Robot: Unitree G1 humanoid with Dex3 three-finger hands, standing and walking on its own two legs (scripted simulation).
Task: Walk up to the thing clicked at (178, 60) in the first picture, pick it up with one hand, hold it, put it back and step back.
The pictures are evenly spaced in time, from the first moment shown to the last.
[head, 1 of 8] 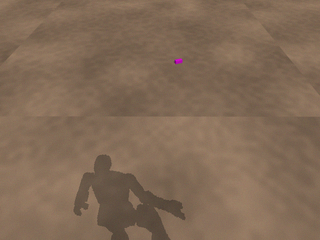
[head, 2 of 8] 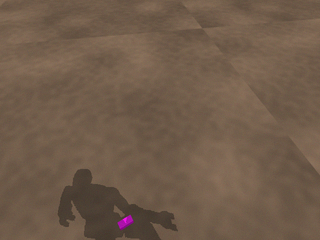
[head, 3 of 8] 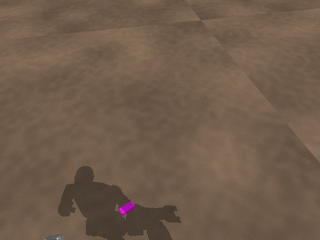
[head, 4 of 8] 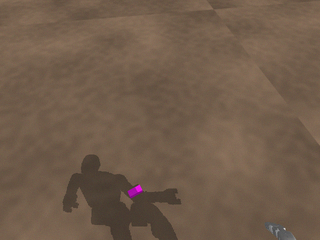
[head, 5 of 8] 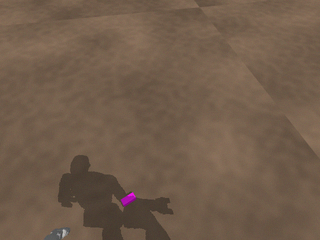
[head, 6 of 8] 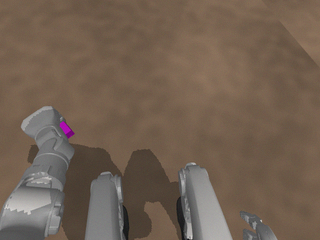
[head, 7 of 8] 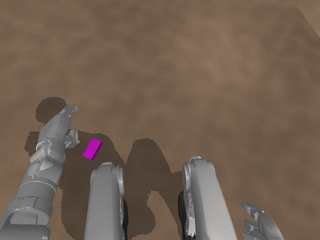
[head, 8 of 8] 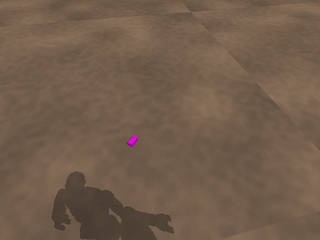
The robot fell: no
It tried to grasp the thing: yes
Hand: left
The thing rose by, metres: 0.62
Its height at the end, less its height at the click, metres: +0.00
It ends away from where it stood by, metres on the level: 0.10
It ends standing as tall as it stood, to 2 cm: yes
